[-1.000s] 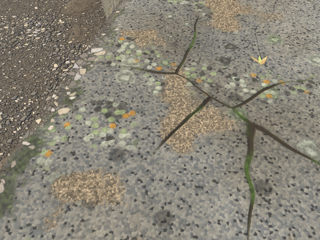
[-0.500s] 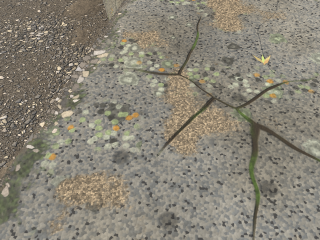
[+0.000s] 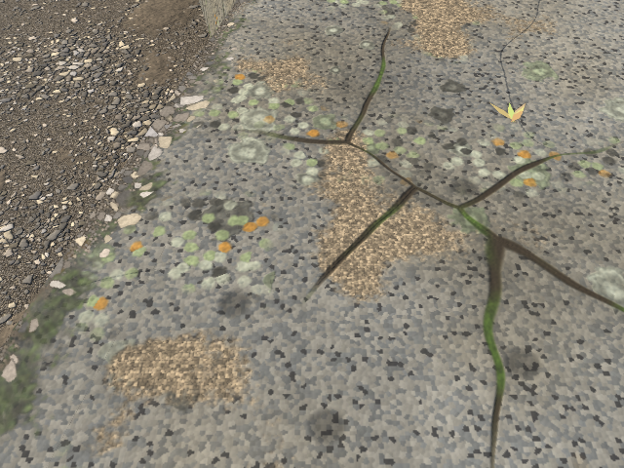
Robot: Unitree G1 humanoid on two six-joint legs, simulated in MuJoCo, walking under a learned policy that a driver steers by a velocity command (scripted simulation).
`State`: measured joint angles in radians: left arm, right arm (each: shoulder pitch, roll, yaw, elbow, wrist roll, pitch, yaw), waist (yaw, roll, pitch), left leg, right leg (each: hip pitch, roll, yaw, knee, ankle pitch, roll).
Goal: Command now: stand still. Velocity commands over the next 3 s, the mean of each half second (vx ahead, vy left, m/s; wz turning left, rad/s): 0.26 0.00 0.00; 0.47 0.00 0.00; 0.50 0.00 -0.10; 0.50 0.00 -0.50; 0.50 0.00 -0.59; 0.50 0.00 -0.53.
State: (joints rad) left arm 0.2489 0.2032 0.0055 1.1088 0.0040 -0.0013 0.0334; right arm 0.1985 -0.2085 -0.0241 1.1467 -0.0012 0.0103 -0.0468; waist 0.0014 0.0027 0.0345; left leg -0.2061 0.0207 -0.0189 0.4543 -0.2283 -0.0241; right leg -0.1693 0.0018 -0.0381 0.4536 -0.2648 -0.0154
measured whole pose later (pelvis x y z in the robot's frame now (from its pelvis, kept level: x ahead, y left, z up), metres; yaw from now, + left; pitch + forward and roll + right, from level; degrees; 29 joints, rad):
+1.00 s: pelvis +0.40 +0.01 +0.00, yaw +0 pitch +0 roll -1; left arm 0.23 0.23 0.06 1.01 0.00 -0.10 -0.04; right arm 0.23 -0.25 -0.06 0.97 0.03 -0.10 -0.02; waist 0.02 0.03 0.03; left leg -0.54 0.11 -0.03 1.18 -0.30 0.05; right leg -0.22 0.07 -0.09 0.35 -0.14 -0.08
